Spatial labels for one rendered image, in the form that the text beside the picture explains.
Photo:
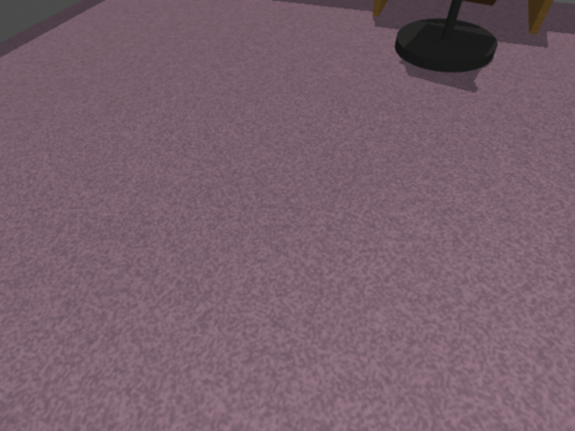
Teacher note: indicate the office chair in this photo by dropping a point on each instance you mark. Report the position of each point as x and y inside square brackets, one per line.
[446, 45]

